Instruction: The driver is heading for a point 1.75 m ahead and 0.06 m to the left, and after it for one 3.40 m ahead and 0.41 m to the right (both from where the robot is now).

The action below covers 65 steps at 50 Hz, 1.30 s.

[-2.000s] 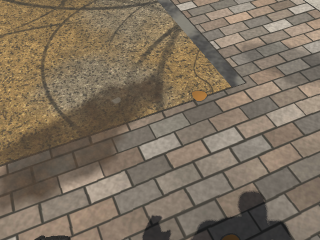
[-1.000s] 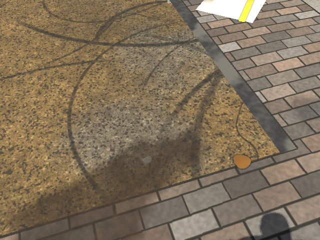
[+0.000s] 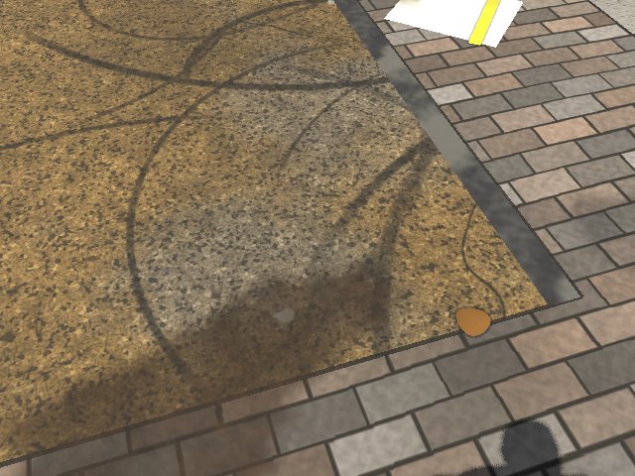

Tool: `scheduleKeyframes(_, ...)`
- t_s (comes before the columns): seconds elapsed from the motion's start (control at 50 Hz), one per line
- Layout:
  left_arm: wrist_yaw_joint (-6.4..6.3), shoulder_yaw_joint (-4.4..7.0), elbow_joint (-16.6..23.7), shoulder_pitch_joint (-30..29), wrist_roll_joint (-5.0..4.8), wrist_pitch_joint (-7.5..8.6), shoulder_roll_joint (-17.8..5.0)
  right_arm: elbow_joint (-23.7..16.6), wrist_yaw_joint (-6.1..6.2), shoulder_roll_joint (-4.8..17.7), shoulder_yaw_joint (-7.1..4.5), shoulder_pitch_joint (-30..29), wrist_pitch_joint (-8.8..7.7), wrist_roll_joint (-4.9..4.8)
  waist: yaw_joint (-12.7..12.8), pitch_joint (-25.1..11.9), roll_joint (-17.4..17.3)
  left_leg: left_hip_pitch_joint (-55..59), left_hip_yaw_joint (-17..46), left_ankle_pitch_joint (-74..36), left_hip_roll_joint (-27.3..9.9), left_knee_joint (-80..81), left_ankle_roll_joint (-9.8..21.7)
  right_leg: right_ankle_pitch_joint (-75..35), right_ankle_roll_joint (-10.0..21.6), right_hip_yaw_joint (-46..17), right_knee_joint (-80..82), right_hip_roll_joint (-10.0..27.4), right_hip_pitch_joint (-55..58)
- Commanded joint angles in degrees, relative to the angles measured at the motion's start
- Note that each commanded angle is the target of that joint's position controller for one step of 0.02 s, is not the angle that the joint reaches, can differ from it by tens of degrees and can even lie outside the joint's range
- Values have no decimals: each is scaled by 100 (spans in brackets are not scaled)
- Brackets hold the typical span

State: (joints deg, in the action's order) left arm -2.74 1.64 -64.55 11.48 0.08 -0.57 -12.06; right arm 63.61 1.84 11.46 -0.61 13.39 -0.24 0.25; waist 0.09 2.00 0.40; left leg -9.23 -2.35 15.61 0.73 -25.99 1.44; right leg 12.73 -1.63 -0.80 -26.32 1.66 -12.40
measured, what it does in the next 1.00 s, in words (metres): stands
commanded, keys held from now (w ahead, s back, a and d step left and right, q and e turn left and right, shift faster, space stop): no key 1.00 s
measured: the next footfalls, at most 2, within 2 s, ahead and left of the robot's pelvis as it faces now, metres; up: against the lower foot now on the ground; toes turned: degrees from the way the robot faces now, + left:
right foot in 1.52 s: +0.13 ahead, -0.16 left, +0.00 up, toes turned -4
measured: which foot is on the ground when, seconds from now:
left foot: down 0.00-1.00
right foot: down 0.00-1.00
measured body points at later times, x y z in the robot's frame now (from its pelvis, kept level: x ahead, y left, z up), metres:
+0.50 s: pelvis +0.00 +0.00 +0.00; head +0.02 +0.00 +0.45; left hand +0.02 +0.25 -0.16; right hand +0.00 -0.24 -0.16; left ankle -0.02 +0.10 -0.74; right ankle +0.02 -0.14 -0.74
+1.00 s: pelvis +0.01 +0.00 +0.00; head +0.02 +0.01 +0.45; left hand +0.01 +0.24 -0.16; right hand +0.00 -0.23 -0.16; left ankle -0.02 +0.10 -0.74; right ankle +0.02 -0.14 -0.74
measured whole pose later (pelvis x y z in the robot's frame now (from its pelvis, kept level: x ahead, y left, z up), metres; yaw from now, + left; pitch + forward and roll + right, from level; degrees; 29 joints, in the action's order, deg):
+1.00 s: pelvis +0.01 +0.00 +0.00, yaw +0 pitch -1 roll +0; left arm -3.2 1.6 -64.8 14.6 -0.3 -0.4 -10.4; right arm 62.9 2.0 9.7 -0.7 17.6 -0.6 -0.1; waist 0.0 1.9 0.4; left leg -9.3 -2.5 16.2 0.9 -26.1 1.6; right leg 13.3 -1.9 -1.1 -26.5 1.8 -12.6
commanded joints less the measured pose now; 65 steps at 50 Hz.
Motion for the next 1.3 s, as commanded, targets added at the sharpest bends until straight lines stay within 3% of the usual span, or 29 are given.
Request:
scheduleKeyframes(0.02, -20, 76, 112, 170, -3, 37, -564, -109, 15, 563, -80, 258, -35, -3, -7, 37, -47, -316, 295, -539, -282, 609, 82, -653, 151, -25, 328, 54, 99)
scheduleKeyframes(1.2, -65, 75, 46, 706, -38, 41, -314, -155, 32, 300, -100, 917, -70, -37, -9, 166, -47, -326, 276, -776, -267, 556, 104, -745, 141, -30, 274, 41, 62)
scheduleKeyframes(1.22, -67, 60, -10, 809, -36, 36, -243, -100, 40, 266, -96, 1024, -62, -37, -13, 27, -91, -265, 261, -164, -236, 625, 130, -264, 144, 75, 226, -47, 113)
scheduleKeyframes(1.26, -79, 88, 33, 746, -92, 47, -262, -126, 82, 594, -215, 1083, -31, -129, -101, 259, -428, -408, 677, 2077, -440, 905, 432, 1316, 217, 488, -439, -395, -404)
scheduleKeyframes(1.3, -26, 73, 300, 335, -90, 183, -185, -163, 89, 990, -358, 1352, -95, -187, -304, 681, -1046, -425, 2194, 3524, -1590, 1694, 1069, 1476, 328, 555, -1704, -274, -1406)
